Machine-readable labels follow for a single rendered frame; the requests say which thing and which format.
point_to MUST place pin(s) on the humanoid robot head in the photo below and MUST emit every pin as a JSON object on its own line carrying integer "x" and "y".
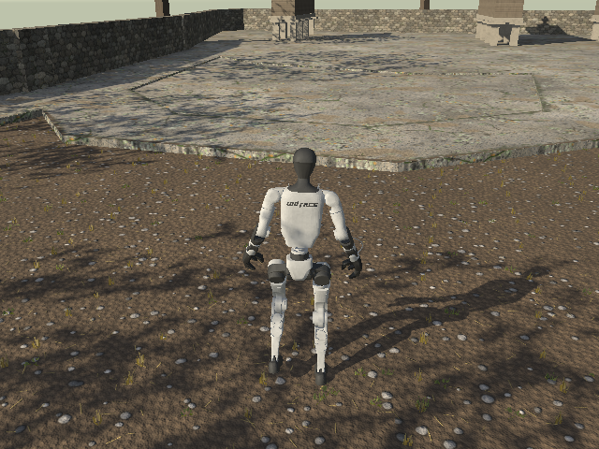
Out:
{"x": 304, "y": 160}

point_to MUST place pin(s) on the left robot upper arm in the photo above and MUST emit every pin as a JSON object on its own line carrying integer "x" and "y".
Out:
{"x": 272, "y": 196}

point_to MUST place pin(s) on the right robot shin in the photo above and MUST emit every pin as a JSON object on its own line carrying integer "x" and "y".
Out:
{"x": 321, "y": 343}

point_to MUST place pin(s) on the right robot hand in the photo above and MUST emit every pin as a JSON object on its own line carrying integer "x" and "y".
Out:
{"x": 357, "y": 265}

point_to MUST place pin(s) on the left robot hand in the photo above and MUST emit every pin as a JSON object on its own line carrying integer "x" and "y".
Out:
{"x": 246, "y": 259}

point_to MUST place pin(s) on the robot left forearm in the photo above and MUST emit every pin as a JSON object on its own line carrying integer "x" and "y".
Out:
{"x": 254, "y": 243}

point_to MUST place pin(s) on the robot right forearm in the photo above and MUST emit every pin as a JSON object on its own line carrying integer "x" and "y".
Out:
{"x": 349, "y": 247}

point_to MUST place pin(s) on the right robot upper arm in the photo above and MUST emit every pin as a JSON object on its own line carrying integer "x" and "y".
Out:
{"x": 336, "y": 212}

